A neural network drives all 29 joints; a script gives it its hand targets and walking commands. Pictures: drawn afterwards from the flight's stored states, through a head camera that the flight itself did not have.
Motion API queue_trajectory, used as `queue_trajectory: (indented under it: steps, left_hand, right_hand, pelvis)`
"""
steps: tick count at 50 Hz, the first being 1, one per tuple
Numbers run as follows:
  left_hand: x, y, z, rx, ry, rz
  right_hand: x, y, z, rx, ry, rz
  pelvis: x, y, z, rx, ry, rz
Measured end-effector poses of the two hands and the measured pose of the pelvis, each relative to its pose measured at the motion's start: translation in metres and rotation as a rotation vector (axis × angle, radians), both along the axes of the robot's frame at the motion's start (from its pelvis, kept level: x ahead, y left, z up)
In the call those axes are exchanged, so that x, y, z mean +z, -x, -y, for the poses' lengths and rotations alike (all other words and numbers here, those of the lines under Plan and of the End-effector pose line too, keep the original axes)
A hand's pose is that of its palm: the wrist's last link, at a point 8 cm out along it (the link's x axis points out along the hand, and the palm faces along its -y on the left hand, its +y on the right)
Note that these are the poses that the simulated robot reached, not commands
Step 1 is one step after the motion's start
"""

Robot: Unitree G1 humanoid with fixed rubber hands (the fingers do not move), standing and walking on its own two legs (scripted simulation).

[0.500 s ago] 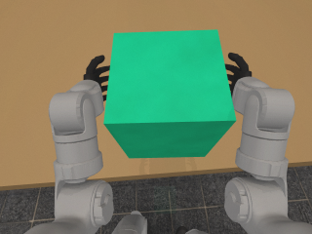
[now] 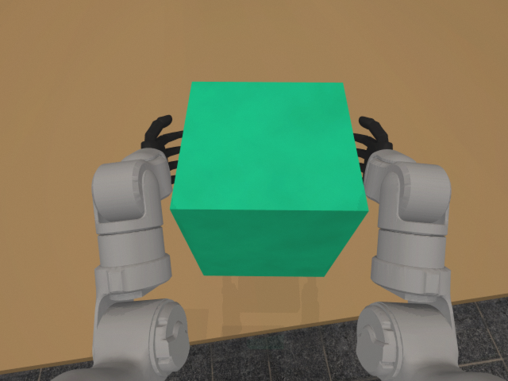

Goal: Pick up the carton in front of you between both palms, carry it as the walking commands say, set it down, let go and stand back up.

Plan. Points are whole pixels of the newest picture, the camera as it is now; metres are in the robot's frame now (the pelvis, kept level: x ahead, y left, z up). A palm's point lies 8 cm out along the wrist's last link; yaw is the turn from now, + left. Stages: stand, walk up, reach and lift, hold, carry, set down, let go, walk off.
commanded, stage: carry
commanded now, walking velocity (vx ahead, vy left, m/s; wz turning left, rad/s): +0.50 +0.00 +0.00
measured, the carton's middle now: (265, 190) +0.39 -0.01 +0.04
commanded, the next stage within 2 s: none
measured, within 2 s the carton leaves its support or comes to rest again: neither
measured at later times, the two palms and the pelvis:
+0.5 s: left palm (152, 53) +0.61 +0.17 +0.14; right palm (332, 51) +0.60 -0.12 +0.14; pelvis +0.23 +0.03 -0.04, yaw -2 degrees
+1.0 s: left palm out of the picture +0.93 +0.20 +0.27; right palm out of the picture +0.92 -0.10 +0.28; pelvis +0.55 +0.06 +0.08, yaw +0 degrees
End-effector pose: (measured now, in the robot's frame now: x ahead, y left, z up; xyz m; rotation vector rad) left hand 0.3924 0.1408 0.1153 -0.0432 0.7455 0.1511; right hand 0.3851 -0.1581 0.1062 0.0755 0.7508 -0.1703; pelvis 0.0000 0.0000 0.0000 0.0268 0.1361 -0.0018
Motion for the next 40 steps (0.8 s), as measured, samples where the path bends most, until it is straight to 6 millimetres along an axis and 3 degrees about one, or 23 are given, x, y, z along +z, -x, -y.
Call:
queue_trajectory:
  steps: [6, 10, 14, 19, 24, 27, 31, 36, 40]
  left_hand:
    - [0.0, -0.017, 0.012, -0.006, -0.026, 0.05]
    - [0.01, -0.034, 0.009, -0.007, -0.024, 0.101]
    - [0.026, -0.061, 0.0, 0.001, -0.023, 0.151]
    - [0.035, -0.115, -0.02, -0.01, -0.038, 0.143]
    - [0.024, -0.197, -0.034, -0.05, -0.047, 0.06]
    - [0.019, -0.25, -0.028, -0.104, -0.025, 0.002]
    - [0.026, -0.298, -0.019, -0.133, -0.012, -0.07]
    - [0.06, -0.358, -0.02, -0.138, -0.006, -0.052]
    - [0.091, -0.409, -0.028, -0.127, 0.013, 0.012]
  right_hand:
    - [0.0, -0.022, 0.012, 0.028, 0.015, 0.051]
    - [0.015, -0.044, 0.01, 0.041, 0.034, 0.101]
    - [0.035, -0.074, 0.0, 0.052, 0.048, 0.151]
    - [0.046, -0.129, -0.02, 0.06, 0.053, 0.144]
    - [0.032, -0.201, -0.034, 0.038, 0.056, 0.059]
    - [0.024, -0.23, -0.029, -0.011, 0.079, -0.003]
    - [0.026, -0.259, -0.022, -0.065, 0.057, -0.075]
    - [0.059, -0.315, -0.023, -0.101, 0.033, -0.055]
    - [0.099, -0.374, -0.03, -0.093, 0.053, 0.008]
  pelvis:
    - [-0.007, -0.024, 0.011, -0.02, -0.016, 0.013]
    - [-0.011, -0.044, 0.013, -0.024, -0.016, 0.024]
    - [-0.02, -0.077, 0.011, -0.035, -0.001, 0.034]
    - [-0.034, -0.138, -0.002, -0.066, 0.017, 0.047]
    - [-0.039, -0.215, -0.027, -0.046, 0.0, 0.071]
    - [-0.024, -0.251, -0.044, -0.037, 0.001, 0.099]
    - [0.016, -0.29, -0.06, -0.037, 0.01, 0.108]
    - [0.059, -0.345, -0.073, -0.05, 0.04, 0.089]
    - [0.079, -0.397, -0.074, -0.041, 0.059, 0.068]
